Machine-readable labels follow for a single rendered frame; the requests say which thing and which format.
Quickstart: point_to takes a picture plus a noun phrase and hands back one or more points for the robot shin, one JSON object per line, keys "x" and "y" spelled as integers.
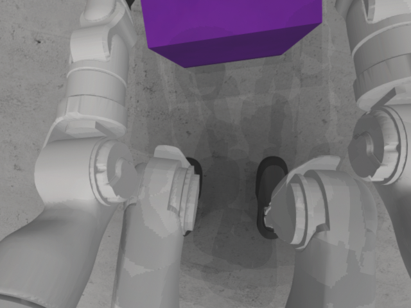
{"x": 323, "y": 162}
{"x": 161, "y": 151}

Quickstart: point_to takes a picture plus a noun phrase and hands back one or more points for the robot right forearm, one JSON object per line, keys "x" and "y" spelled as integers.
{"x": 379, "y": 33}

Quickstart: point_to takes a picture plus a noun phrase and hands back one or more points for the left robot shin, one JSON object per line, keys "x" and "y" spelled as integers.
{"x": 161, "y": 151}

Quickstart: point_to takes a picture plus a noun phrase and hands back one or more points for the right robot shin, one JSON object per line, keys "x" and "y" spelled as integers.
{"x": 323, "y": 162}

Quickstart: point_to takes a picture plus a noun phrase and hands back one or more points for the robot left upper arm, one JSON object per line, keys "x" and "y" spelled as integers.
{"x": 48, "y": 262}

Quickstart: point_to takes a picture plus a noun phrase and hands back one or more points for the robot right upper arm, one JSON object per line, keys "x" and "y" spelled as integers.
{"x": 380, "y": 152}

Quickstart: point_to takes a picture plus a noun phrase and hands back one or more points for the carton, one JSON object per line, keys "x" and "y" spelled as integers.
{"x": 194, "y": 33}

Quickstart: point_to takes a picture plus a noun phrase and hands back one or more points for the robot left forearm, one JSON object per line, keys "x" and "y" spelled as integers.
{"x": 97, "y": 75}

